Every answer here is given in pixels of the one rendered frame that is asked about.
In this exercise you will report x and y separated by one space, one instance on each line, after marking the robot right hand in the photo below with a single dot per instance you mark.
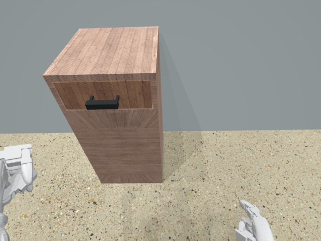
257 230

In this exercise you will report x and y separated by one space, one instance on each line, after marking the left robot forearm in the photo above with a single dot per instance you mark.
4 236

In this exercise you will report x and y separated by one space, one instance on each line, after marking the drawer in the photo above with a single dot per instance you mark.
132 93

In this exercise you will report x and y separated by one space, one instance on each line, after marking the handle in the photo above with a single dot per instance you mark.
102 104

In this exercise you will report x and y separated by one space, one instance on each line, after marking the robot left hand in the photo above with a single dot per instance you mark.
18 162

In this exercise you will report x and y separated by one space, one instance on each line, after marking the cabinet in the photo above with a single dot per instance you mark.
122 145

